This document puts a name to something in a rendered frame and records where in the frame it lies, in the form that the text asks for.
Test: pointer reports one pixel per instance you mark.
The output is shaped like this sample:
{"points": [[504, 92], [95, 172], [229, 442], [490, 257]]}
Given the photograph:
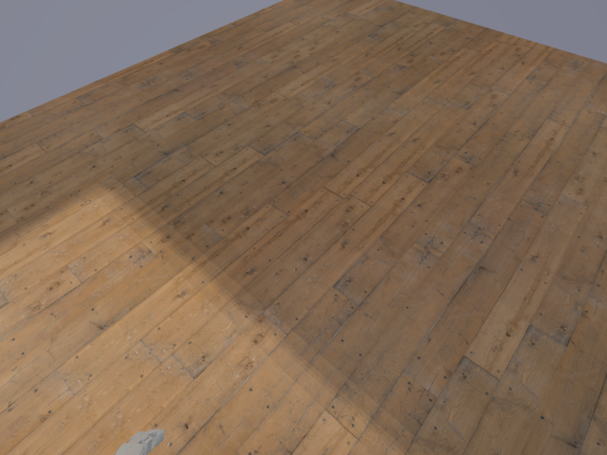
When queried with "robot left hand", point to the robot left hand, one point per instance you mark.
{"points": [[142, 442]]}

